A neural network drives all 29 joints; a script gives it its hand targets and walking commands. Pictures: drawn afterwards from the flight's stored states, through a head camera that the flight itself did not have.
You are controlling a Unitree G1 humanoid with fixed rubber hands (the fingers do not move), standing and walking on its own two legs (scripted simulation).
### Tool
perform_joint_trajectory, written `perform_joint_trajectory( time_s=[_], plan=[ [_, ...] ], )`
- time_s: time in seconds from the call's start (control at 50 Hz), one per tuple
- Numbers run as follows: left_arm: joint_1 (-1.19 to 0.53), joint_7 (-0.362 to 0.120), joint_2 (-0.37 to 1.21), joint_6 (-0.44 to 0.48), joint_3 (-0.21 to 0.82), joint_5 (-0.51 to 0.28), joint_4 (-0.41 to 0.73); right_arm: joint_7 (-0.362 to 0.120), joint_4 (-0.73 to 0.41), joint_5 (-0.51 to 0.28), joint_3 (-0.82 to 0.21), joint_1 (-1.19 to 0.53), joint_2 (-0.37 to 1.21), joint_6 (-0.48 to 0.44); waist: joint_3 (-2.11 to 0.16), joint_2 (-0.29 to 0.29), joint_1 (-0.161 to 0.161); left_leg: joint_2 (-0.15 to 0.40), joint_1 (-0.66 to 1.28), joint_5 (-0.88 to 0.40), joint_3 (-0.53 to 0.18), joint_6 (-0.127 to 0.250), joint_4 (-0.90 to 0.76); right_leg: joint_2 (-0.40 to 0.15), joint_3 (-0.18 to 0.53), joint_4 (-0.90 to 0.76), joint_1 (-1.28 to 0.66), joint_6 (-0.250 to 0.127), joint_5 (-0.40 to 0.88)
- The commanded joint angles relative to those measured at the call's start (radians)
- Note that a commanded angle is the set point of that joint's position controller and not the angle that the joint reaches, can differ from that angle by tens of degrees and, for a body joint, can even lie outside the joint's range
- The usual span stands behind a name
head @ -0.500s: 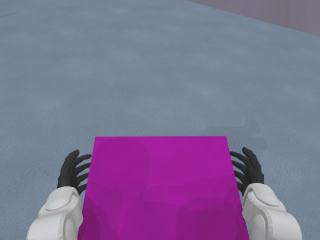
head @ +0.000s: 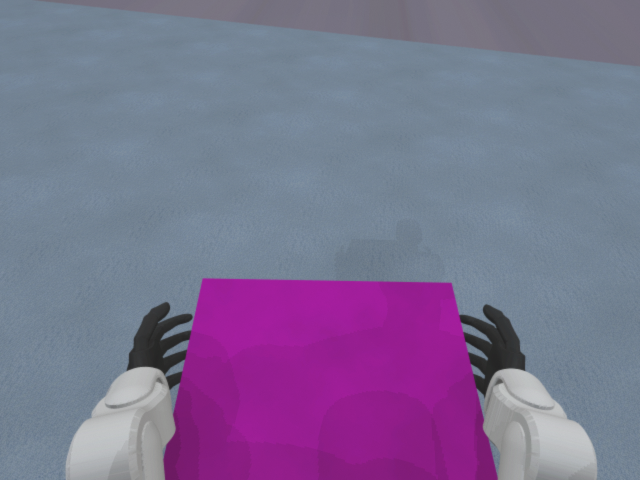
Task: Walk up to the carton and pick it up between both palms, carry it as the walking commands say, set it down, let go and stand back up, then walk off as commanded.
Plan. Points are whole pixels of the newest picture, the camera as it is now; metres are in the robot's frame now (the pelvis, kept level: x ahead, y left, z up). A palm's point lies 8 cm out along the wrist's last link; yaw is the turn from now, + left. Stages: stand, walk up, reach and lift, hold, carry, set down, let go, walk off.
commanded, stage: carry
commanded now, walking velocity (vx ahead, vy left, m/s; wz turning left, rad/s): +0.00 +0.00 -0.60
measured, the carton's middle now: (324, 396) +0.26 -0.01 +0.00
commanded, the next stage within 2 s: none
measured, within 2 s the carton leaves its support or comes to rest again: neither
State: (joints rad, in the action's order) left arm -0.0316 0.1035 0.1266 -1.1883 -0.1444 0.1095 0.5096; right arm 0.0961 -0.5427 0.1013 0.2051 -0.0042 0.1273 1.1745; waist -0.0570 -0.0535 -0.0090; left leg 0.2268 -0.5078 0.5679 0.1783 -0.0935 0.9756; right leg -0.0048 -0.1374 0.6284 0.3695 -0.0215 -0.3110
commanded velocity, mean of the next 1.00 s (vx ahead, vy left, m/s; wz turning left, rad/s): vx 0.00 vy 0.00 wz -0.10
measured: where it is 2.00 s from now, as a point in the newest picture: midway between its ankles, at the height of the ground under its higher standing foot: outside the picture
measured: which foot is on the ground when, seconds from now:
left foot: up 0.00-0.22, down 0.24-1.00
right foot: down 0.00-0.24, up 0.26-0.52, down 0.54-1.00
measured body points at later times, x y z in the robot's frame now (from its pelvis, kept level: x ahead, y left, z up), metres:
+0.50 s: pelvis -0.05 +0.01 +0.02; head -0.05 +0.03 +0.47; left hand +0.24 +0.14 +0.11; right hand +0.16 -0.22 +0.12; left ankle +0.00 +0.10 -0.72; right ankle -0.09 -0.12 -0.70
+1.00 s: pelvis -0.08 -0.02 +0.02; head -0.10 +0.00 +0.47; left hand +0.21 +0.12 +0.10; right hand +0.14 -0.25 +0.11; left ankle +0.00 +0.10 -0.72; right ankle -0.09 -0.12 -0.72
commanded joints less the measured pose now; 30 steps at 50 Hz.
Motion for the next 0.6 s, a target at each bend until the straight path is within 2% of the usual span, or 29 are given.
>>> perform_joint_trajectory(
  time_s=[0.0,0.04,0.08,0.14,0.18,0.2,0.22,0.24,0.26,0.28,0.3,0.34,0.36,0.4,0.44,0.46,0.48,0.5,0.52,0.54,0.56,0.58],
  plan=[
    [-0.370,-0.210,0.777,0.006,0.734,-0.358,0.100,-0.212,-0.089,-0.396,-0.859,-0.464,0.798,0.008,-0.215,0.189,0.005,-0.060,-0.153,-0.017,-0.119,-0.013,0.199,-0.282,0.289,-0.180,-0.252,-0.147,0.699],
    [-0.376,-0.213,0.816,0.021,0.744,-0.362,0.131,-0.215,-0.114,-0.410,-0.862,-0.458,0.833,-0.007,-0.231,0.183,0.010,-0.076,-0.097,-0.089,-0.112,-0.006,0.145,-0.247,0.250,-0.171,-0.224,-0.138,0.600],
    [-0.356,-0.213,0.804,0.022,0.743,-0.357,0.148,-0.213,-0.125,-0.410,-0.864,-0.445,0.825,-0.009,-0.247,0.192,0.017,-0.115,-0.059,-0.088,-0.097,0.009,0.053,-0.250,0.286,-0.189,-0.201,-0.147,0.523],
    [-0.333,-0.208,0.757,0.014,0.754,-0.352,0.158,-0.209,-0.100,-0.393,-0.840,-0.389,0.788,-0.002,-0.268,0.213,0.022,-0.158,0.035,-0.107,-0.084,0.029,-0.122,-0.246,0.327,-0.192,-0.173,-0.144,0.497],
    [-0.336,-0.205,0.728,0.002,0.766,-0.352,0.154,-0.207,-0.072,-0.379,-0.812,-0.350,0.758,0.006,-0.278,0.211,0.013,-0.176,0.165,-0.163,-0.049,0.038,-0.337,-0.212,0.309,-0.163,-0.132,-0.109,0.445],
    [-0.337,-0.202,0.714,-0.004,0.770,-0.353,0.145,-0.207,-0.057,-0.372,-0.799,-0.335,0.747,0.010,-0.281,0.187,-0.002,-0.173,0.276,-0.264,-0.022,0.043,-0.525,-0.178,0.275,-0.125,-0.089,-0.070,0.353],
    [-0.338,-0.200,0.704,-0.011,0.771,-0.352,0.134,-0.207,-0.041,-0.367,-0.787,-0.334,0.729,0.013,-0.273,0.057,-0.005,-0.049,0.410,-0.267,-0.148,0.063,-0.632,-0.126,0.213,-0.024,0.044,-0.023,0.202],
    [-0.349,-0.202,0.711,-0.022,0.777,-0.350,0.146,-0.208,-0.022,-0.350,-0.771,-0.320,0.713,0.015,-0.200,-0.240,0.000,0.190,0.407,-0.393,-0.400,0.168,-0.690,-0.003,0.062,0.139,0.226,0.052,-0.092],
    [-0.421,-0.203,0.712,-0.024,0.783,-0.362,0.164,-0.214,-0.023,-0.355,-0.760,-0.319,0.723,0.015,-0.179,-0.256,-0.008,0.278,0.336,-0.511,-0.437,0.241,-0.706,-0.015,0.053,0.356,0.228,0.060,-0.271],
    [-0.434,-0.207,0.725,-0.024,0.784,-0.372,0.149,-0.215,-0.031,-0.346,-0.755,-0.329,0.724,0.014,-0.158,-0.143,-0.007,0.232,0.260,-0.527,-0.367,0.247,-0.702,-0.043,0.103,0.440,0.164,0.056,-0.247],
    [-0.445,-0.212,0.743,-0.023,0.788,-0.383,0.134,-0.215,-0.037,-0.341,-0.755,-0.364,0.729,0.011,-0.136,-0.082,-0.002,0.187,0.208,-0.465,-0.299,0.227,-0.706,-0.054,0.116,0.447,0.138,0.054,-0.192],
    [-0.437,-0.211,0.755,-0.023,0.780,-0.383,0.106,-0.215,-0.037,-0.345,-0.756,-0.404,0.733,0.008,-0.128,-0.092,0.007,0.107,0.218,-0.431,-0.192,0.181,-0.692,-0.046,0.082,0.341,0.121,0.055,-0.124],
    [-0.438,-0.207,0.760,-0.022,0.781,-0.383,0.107,-0.214,-0.043,-0.351,-0.757,-0.409,0.734,0.008,-0.141,-0.110,0.006,0.084,0.249,-0.477,-0.167,0.174,-0.677,-0.026,0.050,0.280,0.103,0.058,-0.122],
    [-0.416,-0.197,0.748,-0.025,0.767,-0.372,0.090,-0.212,-0.038,-0.354,-0.754,-0.394,0.721,0.014,-0.184,-0.122,-0.002,0.082,0.314,-0.585,-0.163,0.186,-0.647,-0.009,0.022,0.153,0.062,0.054,-0.129],
    [-0.382,-0.189,0.728,-0.033,0.746,-0.355,0.064,-0.208,-0.025,-0.349,-0.752,-0.377,0.702,0.022,-0.211,-0.125,-0.008,0.084,0.363,-0.642,-0.169,0.197,-0.621,-0.001,0.008,-0.005,0.018,0.046,-0.120],
    [-0.368,-0.187,0.721,-0.035,0.736,-0.347,0.051,-0.207,-0.020,-0.348,-0.755,-0.377,0.696,0.025,-0.219,-0.110,0.000,0.073,0.365,-0.649,-0.149,0.193,-0.590,0.004,-0.005,-0.122,-0.031,0.040,-0.071],
    [-0.360,-0.186,0.717,-0.038,0.729,-0.340,0.044,-0.207,-0.013,-0.345,-0.756,-0.376,0.690,0.028,-0.226,-0.082,0.009,0.052,0.340,-0.611,-0.118,0.173,-0.558,0.001,-0.026,-0.268,-0.112,0.038,0.039],
    [-0.362,-0.187,0.712,-0.039,0.722,-0.335,0.039,-0.207,-0.006,-0.342,-0.758,-0.377,0.685,0.029,-0.243,-0.049,0.008,0.029,0.277,-0.556,-0.103,0.143,-0.533,-0.041,0.002,-0.296,-0.218,0.035,0.101],
    [-0.361,-0.189,0.712,-0.040,0.715,-0.333,0.033,-0.206,-0.001,-0.336,-0.763,-0.378,0.687,0.032,-0.241,0.002,0.006,0.007,0.211,-0.499,-0.086,0.112,-0.486,-0.120,0.082,-0.320,-0.277,0.025,0.152],
    [-0.356,-0.191,0.696,-0.039,0.713,-0.334,0.028,-0.205,0.002,-0.327,-0.766,-0.365,0.679,0.039,-0.241,0.103,0.001,-0.049,0.125,-0.379,-0.059,0.077,-0.455,-0.218,0.202,-0.274,-0.298,0.000,0.331],
    [-0.375,-0.193,0.709,-0.033,0.704,-0.331,0.029,-0.206,-0.021,-0.343,-0.786,-0.416,0.696,0.039,-0.214,0.174,-0.004,-0.078,0.170,-0.296,-0.039,0.056,-0.478,-0.218,0.194,-0.249,-0.195,-0.013,0.337],
    [-0.405,-0.195,0.722,-0.033,0.704,-0.337,0.046,-0.208,-0.029,-0.353,-0.789,-0.454,0.712,0.038,-0.191,0.151,-0.005,-0.073,0.210,-0.310,-0.035,0.055,-0.485,-0.187,0.154,-0.251,-0.141,-0.010,0.258]
  ],
)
